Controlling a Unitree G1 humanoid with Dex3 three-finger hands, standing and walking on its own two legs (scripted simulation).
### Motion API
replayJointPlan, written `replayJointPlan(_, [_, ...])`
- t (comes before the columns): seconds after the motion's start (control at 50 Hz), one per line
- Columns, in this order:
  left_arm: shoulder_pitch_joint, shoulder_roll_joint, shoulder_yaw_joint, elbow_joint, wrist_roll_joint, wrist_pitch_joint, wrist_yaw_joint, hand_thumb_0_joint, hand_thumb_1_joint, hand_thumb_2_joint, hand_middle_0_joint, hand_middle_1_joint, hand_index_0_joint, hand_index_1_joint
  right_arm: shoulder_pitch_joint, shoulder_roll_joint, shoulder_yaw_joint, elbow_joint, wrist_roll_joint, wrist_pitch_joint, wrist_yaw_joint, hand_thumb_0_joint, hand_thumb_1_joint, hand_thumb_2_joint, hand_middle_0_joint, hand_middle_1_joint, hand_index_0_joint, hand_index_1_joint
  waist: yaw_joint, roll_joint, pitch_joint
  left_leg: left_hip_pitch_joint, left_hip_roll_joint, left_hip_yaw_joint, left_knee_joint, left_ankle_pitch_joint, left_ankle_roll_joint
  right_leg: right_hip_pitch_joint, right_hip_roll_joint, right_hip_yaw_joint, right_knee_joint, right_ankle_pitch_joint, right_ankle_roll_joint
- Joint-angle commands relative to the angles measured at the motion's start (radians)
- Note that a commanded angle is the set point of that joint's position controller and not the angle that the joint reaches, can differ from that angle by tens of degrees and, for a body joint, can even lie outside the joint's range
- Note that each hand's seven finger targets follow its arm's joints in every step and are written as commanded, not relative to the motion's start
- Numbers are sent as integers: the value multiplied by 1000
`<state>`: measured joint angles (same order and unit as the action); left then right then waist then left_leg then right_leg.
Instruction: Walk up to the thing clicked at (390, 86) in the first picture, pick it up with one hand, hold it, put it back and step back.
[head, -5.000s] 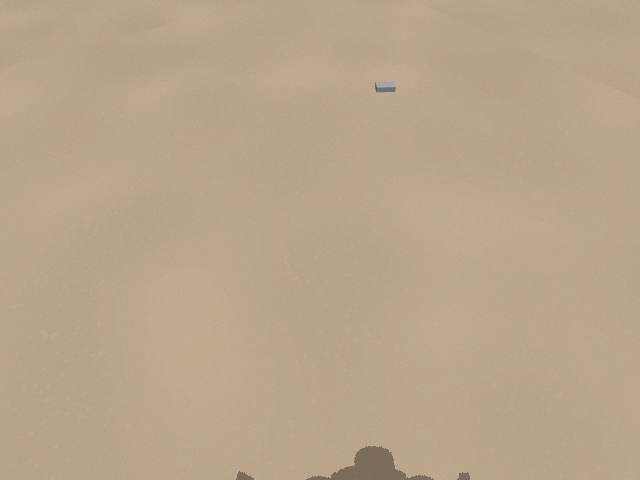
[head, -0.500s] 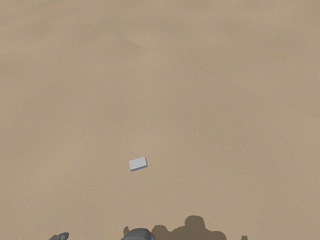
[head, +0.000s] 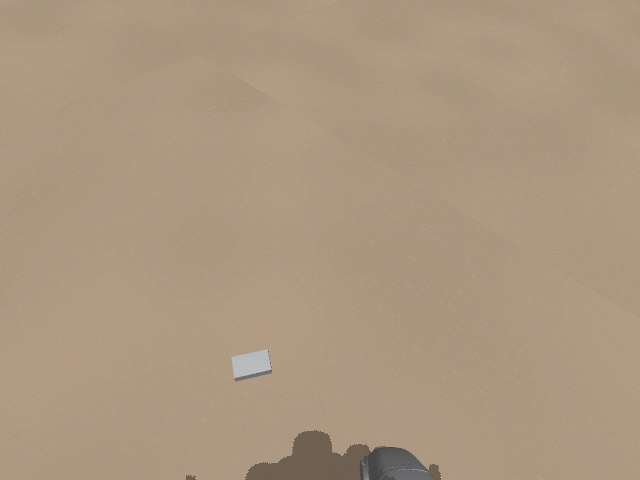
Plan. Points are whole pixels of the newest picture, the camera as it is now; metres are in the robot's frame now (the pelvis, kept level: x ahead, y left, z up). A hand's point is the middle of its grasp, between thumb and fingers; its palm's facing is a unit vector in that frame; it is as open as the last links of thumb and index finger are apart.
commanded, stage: walk up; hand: left
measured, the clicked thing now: (251, 365) +0.53 +0.17 -0.75
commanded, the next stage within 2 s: none
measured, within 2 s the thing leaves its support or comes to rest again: neither
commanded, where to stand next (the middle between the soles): +0.19 -0.05 m, yaw -2 degrees
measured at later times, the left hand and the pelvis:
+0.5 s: hand (158, 432) +0.20 +0.23 -0.12, palm faces -0.05 -0.91 -0.40, open 7.4 cm; pelvis +0.11 -0.03 +0.00, yaw -2 degrees
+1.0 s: hand (144, 457) +0.18 +0.25 -0.17, palm faces -0.01 -0.95 -0.32, open 7.4 cm; pelvis +0.14 -0.01 +0.00, yaw +0 degrees
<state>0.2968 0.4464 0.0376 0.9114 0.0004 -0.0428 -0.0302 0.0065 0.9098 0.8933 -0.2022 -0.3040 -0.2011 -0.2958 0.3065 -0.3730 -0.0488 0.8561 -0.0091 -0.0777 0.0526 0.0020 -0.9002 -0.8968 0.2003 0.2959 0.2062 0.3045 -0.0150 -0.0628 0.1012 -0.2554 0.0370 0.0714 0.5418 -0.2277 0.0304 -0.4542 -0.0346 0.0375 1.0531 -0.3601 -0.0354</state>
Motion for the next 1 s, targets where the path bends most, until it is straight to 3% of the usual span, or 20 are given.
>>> replayJointPlan(0.0, [68, 166, 54, -49, -5, -11, -5, 0, 900, 900, -200, -300, -200, -300, 21, -293, -82, -68, 6, -23, -30, 0, -900, -900, 200, 300, 200, 300, 2, 246, -38, 87, 213, -213, -302, 6, 165, -84, -50, 12, -83, 98, 31])
replayJointPlan(0.08, [-34, 162, 59, -75, 10, -13, -18, 0, 900, 900, -200, -300, -200, -300, 52, -305, -89, -70, 2, -18, -28, 0, -900, -900, 200, 300, 200, 300, -34, 215, 6, 108, 225, -208, -337, -82, 189, -126, -62, -14, -220, 133, 47])
replayJointPlan(0.18, [-50, 106, 47, -69, 11, -31, -5, 0, 900, 900, -200, -300, -200, -300, 13, -267, -67, -76, -1, 4, -33, 0, -900, -900, 200, 300, 200, 300, -8, 181, -23, 72, 198, -92, -147, 390, 171, 60, -19, -96, -417, 183, 29])
replayJointPlan(0.24, [51, 128, 55, -25, 16, -45, 18, 0, 900, 900, -200, -300, -200, -300, -7, -222, -44, -85, 17, 18, -39, 0, -900, -900, 200, 300, 200, 300, 52, 70, -120, 24, 127, -40, 93, 361, 100, 322, 18, -95, -583, 319, 3])
replayJointPlan(0.26, [92, 176, 73, -18, 17, -51, 26, 0, 900, 900, -200, -300, -200, -300, 27, -168, -25, -84, 25, 17, -39, 0, -900, -900, 200, 300, 200, 300, 74, -63, -186, -39, 75, -9, 245, 185, 63, 434, -68, 7, -633, 366, -25])
replayJointPlan(0.28, [127, 262, 102, -42, 18, -54, 27, 0, 900, 900, -200, -300, -200, -300, 98, -141, -11, -99, 22, 17, -34, 0, -900, -900, 200, 300, 200, 300, 64, -235, -244, -193, -30, 6, 407, -229, 30, 540, -278, 360, -683, 233, -99])
replayJointPlan(0.3, [79, 272, 94, -66, 11, -50, 27, 0, 900, 900, -200, -300, -200, -300, 111, -194, -23, -66, 12, 35, -41, 0, -900, -900, 200, 300, 200, 300, 53, -126, -173, -274, -53, -60, 491, -349, 19, 467, -367, 507, -756, 38, -178])
replayJointPlan(0.32, [49, 287, 98, -69, 6, -41, 26, 0, 900, 900, -200, -300, -200, -300, 90, -261, -48, -53, 5, 43, -49, 0, -900, -900, 200, 300, 200, 300, 60, -114, -146, -286, -17, -88, 537, -388, 24, 421, -381, 539, -762, -80, -238])
replayJointPlan(0.4, [-5, 213, 72, -86, 4, -38, 30, 0, 900, 900, -200, -300, -200, -300, 72, -240, -40, -5, 12, 47, -41, 0, -900, -900, 200, 300, 200, 300, 35, -101, -81, -277, 17, -123, 481, -217, 0, 310, -231, 245, -773, 15, -159])
replayJointPlan(0.46, [-37, 199, 69, -102, 14, -32, 30, 0, 900, 900, -200, -300, -200, -300, 75, -212, -30, 17, -2, 48, -38, 0, -900, -900, 200, 300, 200, 300, 29, -109, -66, -201, 8, -83, 359, -180, -28, 214, -200, 135, -745, 154, -175])
replayJointPlan(0.6, [-135, 167, 46, -94, 6, 10, 26, 0, 900, 900, -200, -300, -200, -300, 24, -190, -31, 71, -4, 32, -55, 0, -900, -900, 200, 300, 200, 300, 3, -69, -111, 97, -16, -24, 23, 57, -24, 29, -188, 58, -591, 130, -121])
replayJointPlan(0.64, [-152, 110, 22, -86, -6, 24, 25, 0, 900, 900, -200, -300, -200, -300, 12, -231, -39, 76, -17, 24, -64, 0, -900, -900, 200, 300, 200, 300, -12, 51, -98, 115, 64, -152, -98, 13, 1, -41, -142, 36, -527, 10, -57])
replayJointPlan(0.66, [-122, 70, 11, -74, -17, 31, 23, 0, 900, 900, -200, -300, -200, -300, -49, -281, -40, 59, -23, 17, -67, 0, -900, -900, 200, 300, 200, 300, 26, 200, -86, 32, 205, -392, -227, -135, 43, -22, -49, -6, -442, -90, -9])
replayJointPlan(0.68, [-76, 110, 18, -34, -21, 44, 25, 0, 900, 900, -200, -300, -200, -300, -134, -328, -42, 37, -13, 16, -65, 0, -900, -900, 200, 300, 200, 300, 44, 245, -63, -142, 290, -489, -314, -381, 126, 101, -3, -36, -350, -136, 5])
replayJointPlan(0.7, [-74, 154, 36, 4, -14, 48, 26, 0, 900, 900, -200, -300, -200, -300, -184, -329, -42, 39, -11, 27, -62, 0, -900, -900, 200, 300, 200, 300, 47, 230, -5, -306, 288, -471, -343, -514, 148, 220, -23, -20, -279, -132, 6])
replayJointPlan(0.72, [-55, 152, 38, 20, -9, 46, 22, 0, 900, 900, -200, -300, -200, -300, -212, -298, -30, 39, -11, 32, -62, 0, -900, -900, 200, 300, 200, 300, 66, 218, -2, -321, 242, -393, -326, -533, 121, 254, -27, -17, -331, -116, 0])
replayJointPlan(0.76, [-60, 128, 33, 53, -9, 38, 15, 0, 900, 900, -200, -300, -200, -300, -194, -255, -11, 56, -12, 30, -59, 0, -900, -900, 200, 300, 200, 300, 56, 231, -41, -188, 156, -287, -257, -367, 59, 229, -15, -33, -473, -5, 2])
replayJointPlan(0.8, [-65, 125, 28, 77, -4, 31, 21, 0, 900, 900, -200, -300, -200, -300, -196, -247, -9, 72, -3, 29, -53, 0, -900, -900, 200, 300, 200, 300, 51, 237, -108, -115, 140, -257, -191, -221, 40, 277, -9, -34, -553, 70, 1])
replayJointPlan(0.9, [-143, 136, 14, 106, 2, 25, 20, 0, 900, 900, -200, -300, -200, -300, -230, -234, -2, 100, 3, 47, -54, 0, -900, -900, 200, 300, 200, 300, 30, 174, -67, -108, 109, -239, -216, -350, 9, 216, -55, 40, -654, -73, -2])
replayJointPlan(0.98, [-180, 130, 6, 132, 0, 12, 20, 0, 900, 900, -200, -300, -200, -300, -243, -218, 7, 131, 7, 37, -52, 0, -900, -900, 200, 300, 200, 300, 14, 102, -78, 15, 95, -213, -180, -140, 7, 166, -80, 56, -715, 13, -5])
